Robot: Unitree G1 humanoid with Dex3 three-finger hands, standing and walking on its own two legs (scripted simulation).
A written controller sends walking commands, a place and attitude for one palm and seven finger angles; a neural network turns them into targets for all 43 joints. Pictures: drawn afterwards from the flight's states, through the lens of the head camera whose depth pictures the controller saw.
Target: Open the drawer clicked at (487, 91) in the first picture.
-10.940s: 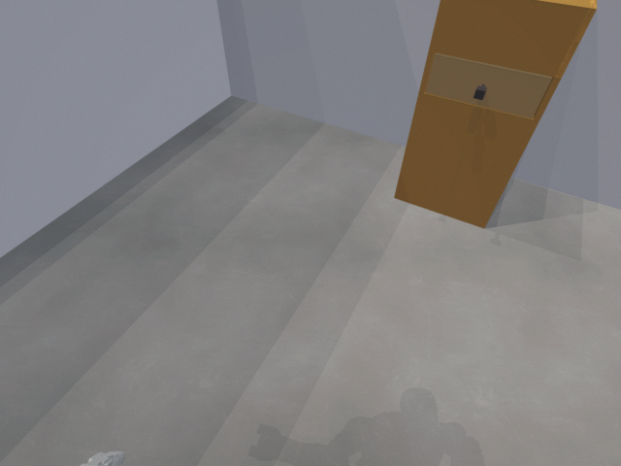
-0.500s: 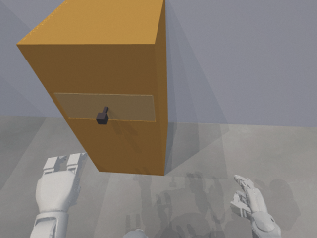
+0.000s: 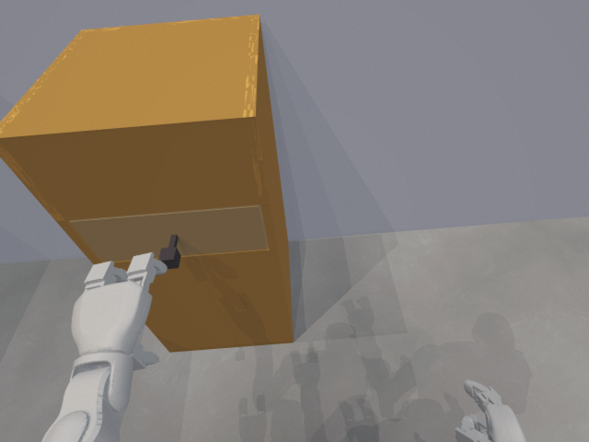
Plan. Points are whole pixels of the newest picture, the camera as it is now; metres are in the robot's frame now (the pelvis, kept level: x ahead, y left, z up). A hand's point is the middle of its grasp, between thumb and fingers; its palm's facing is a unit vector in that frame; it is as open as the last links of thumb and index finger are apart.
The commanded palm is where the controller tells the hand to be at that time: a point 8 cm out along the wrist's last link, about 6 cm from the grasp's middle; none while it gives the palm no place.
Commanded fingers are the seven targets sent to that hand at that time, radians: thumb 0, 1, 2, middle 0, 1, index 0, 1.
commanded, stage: raise the hand with hooked fingers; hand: left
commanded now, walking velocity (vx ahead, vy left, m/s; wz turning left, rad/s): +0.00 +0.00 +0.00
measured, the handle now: (171, 251) +0.48 +0.33 -0.12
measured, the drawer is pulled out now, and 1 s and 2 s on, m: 0.00 0.00 0.00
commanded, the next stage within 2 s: move the hooked fingers above the handle in 0.80 s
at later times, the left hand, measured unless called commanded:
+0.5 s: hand (102, 262) +0.31 +0.29 +0.10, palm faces +0.06 -0.07 -1.00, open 13.8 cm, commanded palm +0.27 +0.28 +0.15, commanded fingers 0.00 -0.50 0.30 -0.30 -1.20 -0.30 -1.20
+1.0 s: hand (123, 275) +0.30 +0.26 +0.09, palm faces +0.04 -0.07 -1.00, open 13.8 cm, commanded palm +0.28 +0.27 +0.14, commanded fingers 0.00 -0.50 0.30 -0.30 -1.20 -0.30 -1.20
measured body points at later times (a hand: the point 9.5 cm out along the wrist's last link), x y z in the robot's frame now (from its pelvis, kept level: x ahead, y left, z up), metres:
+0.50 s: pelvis +0.00 +0.04 +0.02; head +0.01 +0.01 +0.47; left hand +0.30 +0.29 +0.15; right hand +0.20 -0.16 -0.09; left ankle +0.00 +0.13 -0.72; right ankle -0.02 -0.09 -0.72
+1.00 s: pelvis -0.01 +0.01 +0.02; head +0.00 -0.02 +0.47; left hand +0.29 +0.26 +0.14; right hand +0.19 -0.21 -0.09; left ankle +0.00 +0.13 -0.72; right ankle -0.02 -0.09 -0.72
